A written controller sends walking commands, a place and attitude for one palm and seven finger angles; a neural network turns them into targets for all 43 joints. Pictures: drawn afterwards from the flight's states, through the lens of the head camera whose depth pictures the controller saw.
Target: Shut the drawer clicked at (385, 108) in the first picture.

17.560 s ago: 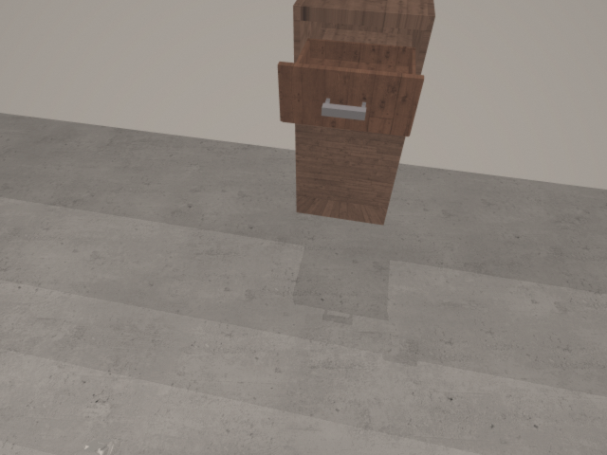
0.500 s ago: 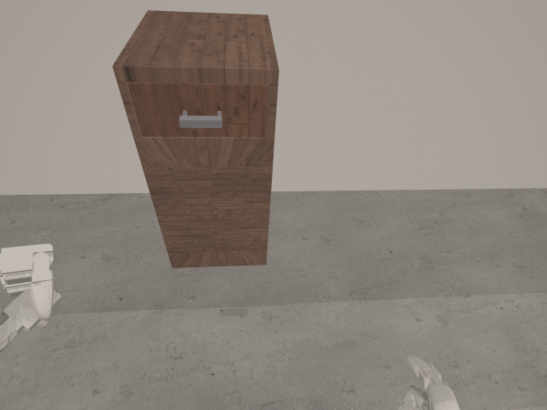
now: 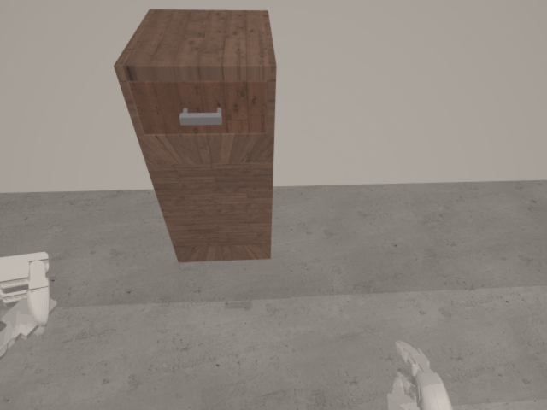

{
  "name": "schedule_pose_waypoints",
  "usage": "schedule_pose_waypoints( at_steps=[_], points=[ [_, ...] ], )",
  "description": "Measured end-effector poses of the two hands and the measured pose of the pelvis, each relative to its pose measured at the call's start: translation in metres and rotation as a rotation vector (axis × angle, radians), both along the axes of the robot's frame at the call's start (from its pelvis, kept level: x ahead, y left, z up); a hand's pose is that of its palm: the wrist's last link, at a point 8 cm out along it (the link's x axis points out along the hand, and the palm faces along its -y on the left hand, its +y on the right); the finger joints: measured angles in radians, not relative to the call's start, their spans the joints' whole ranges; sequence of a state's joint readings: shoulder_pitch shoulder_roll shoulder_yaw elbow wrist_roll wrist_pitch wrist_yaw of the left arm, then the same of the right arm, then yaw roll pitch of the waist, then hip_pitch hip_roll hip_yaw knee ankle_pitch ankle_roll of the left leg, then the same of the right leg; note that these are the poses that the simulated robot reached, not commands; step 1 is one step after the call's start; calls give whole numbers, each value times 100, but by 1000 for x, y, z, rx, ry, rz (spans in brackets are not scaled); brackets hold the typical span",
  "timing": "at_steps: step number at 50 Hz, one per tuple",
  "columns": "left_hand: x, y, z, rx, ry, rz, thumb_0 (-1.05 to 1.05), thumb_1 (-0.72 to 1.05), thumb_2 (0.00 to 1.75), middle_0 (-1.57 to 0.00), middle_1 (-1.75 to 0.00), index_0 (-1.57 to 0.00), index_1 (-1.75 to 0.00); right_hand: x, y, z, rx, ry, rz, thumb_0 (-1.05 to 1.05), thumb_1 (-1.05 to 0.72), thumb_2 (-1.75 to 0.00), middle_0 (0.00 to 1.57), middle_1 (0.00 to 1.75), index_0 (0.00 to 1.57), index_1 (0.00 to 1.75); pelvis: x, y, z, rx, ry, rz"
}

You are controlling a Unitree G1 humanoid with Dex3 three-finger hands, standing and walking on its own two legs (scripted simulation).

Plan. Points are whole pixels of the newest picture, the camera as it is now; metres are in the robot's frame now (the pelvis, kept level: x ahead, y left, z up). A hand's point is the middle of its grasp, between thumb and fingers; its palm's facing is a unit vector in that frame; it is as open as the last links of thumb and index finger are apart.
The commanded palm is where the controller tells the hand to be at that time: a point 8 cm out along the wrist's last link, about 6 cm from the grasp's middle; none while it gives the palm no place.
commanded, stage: stop stepping back and stand still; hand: left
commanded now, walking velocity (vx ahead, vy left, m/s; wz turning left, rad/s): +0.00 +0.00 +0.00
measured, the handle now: (201, 114) +0.84 +0.23 -0.02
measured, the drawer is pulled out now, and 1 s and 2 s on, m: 0.00 0.00 0.00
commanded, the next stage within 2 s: let the arm hang, fingers relaxed in 0.28 s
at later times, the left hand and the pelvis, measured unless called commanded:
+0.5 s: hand (100, 342) +0.21 +0.26 +0.00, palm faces +0.12 -0.88 -0.47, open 3.1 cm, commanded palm none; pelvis +0.01 +0.01 -0.01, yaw +1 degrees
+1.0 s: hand out of the picture -0.09 +0.21 -0.17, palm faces +0.03 -0.97 -0.25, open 5.8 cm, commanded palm none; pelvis +0.00 +0.01 +0.00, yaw +1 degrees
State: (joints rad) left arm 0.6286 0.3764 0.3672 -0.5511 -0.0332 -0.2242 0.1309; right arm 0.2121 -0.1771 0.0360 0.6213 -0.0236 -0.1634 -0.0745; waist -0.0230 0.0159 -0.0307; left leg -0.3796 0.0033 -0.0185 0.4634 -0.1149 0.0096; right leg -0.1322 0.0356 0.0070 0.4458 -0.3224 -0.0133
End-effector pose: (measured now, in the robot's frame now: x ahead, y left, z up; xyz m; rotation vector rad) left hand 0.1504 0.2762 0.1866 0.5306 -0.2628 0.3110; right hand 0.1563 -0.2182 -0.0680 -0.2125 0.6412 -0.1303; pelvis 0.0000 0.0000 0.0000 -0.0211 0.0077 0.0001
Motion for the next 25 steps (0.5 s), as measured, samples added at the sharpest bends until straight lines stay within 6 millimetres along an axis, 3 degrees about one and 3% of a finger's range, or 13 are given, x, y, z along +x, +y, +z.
schedule_pose_waypoints(
  at_steps=[6, 12, 19, 21, 23, 25],
  points=[
    [-4, 3, -6, -23, 7, 27, 1, 89, 90, -140, -160, -141, -159, 9, -8, -6, -16, 34, -7, 1, -90, -90, 21, 30, 20, 30, 9, 0, -2, -5, -18, -6],
    [9, 8, -16, -63, 32, 61, 1, 89, 90, -140, -160, -141, -160, 13, -14, -3, -35, 33, -18, 1, -90, -90, 20, 30, 20, 30, 12, 0, -1, 2, -21, -4],
    [21, 1, -10, -36, 34, -10, 2, 89, 90, -140, -160, -140, -159, 13, -16, 2, -44, 35, -36, 1, -90, -90, 20, 30, 20, 30, 16, 1, 1, 3, -4, -9],
    [31, 5, -35, -20, 135, -33, 1, 89, 90, -140, -160, -140, -159, 13, -19, -8, -24, 60, -2, 1, -90, -90, 20, 30, 20, 30, 14, 4, -2, -2, 11, -2],
    [43, 16, -90, -70, 361, -2, 0, 89, 90, -139, -159, -139, -158, 11, -25, -25, -17, 129, 21, 1, -90, -90, 20, 30, 20, 30, 11, 8, -7, 0, 16, 4],
    [39, 23, -155, -153, 617, 62, 0, 90, 90, -136, -156, -136, -156, 4, -31, -38, -19, 196, 19, 1, -90, -90, 20, 30, 20, 30, 7, 9, -10, 1, 10, 11]
  ],
)
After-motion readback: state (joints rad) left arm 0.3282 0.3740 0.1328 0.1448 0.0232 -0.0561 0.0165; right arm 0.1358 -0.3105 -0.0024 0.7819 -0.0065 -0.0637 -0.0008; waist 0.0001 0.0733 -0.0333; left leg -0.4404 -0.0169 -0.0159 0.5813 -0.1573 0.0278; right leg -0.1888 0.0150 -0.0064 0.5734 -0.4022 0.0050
